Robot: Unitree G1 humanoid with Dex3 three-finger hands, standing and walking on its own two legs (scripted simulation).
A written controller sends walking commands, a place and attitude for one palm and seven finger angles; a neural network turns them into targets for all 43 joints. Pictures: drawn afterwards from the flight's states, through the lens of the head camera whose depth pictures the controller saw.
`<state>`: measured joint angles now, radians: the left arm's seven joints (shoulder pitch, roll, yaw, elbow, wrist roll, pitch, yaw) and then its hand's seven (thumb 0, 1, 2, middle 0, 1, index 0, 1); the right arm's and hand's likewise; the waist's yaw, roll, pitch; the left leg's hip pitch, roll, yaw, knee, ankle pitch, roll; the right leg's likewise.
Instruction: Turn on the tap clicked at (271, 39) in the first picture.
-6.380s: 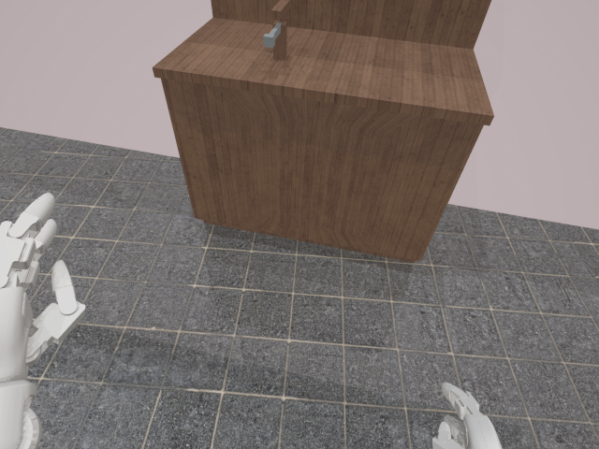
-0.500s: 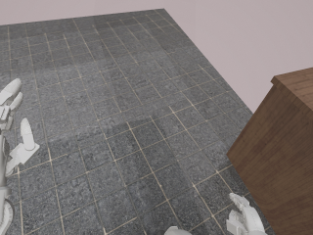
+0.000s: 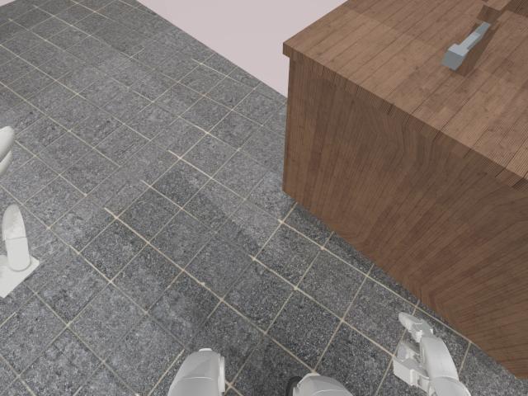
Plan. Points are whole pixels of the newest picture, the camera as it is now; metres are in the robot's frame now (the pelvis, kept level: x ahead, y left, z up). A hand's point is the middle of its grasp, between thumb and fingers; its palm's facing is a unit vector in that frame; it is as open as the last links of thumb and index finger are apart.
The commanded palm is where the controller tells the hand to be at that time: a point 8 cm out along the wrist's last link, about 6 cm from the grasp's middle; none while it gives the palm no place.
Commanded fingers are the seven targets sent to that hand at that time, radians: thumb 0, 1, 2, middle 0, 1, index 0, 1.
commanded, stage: turn to face it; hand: left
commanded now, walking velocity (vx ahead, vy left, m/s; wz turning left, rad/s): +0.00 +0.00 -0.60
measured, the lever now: (454, 56) +0.65 -0.33 +0.09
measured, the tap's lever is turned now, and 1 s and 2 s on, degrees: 0 0 0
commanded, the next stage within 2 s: take the last steps up to it in 1.76 s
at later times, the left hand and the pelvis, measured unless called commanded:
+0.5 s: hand (99, 244) +0.25 +0.15 +0.19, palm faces +0.16 -0.89 -0.44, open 7.4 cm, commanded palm +0.21 +0.21 +0.18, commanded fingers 0.00 0.90 0.90 -0.20 -0.30 -0.20 -0.30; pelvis -0.03 -0.01 +0.00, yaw -18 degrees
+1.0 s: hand (229, 296) +0.20 +0.03 +0.19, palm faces -0.09 -0.87 -0.49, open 7.4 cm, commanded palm +0.18 +0.09 +0.18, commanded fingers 0.00 0.90 0.90 -0.20 -0.30 -0.20 -0.30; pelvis -0.11 -0.05 +0.00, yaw -33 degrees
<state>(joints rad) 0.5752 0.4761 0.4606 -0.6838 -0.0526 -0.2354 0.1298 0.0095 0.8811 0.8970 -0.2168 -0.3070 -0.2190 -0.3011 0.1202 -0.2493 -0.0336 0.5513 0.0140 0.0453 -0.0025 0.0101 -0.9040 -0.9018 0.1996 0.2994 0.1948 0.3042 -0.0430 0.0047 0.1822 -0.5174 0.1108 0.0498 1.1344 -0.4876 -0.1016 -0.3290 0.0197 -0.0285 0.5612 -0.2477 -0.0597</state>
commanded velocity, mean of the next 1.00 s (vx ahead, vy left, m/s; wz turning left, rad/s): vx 0.00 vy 0.00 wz -0.60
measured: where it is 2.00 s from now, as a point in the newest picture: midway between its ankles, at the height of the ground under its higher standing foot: outside the picture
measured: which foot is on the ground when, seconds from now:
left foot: up 0.00-0.22, down 0.24-0.58, up 0.60-1.00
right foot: down 0.00-0.26, up 0.28-0.56, down 0.58-1.00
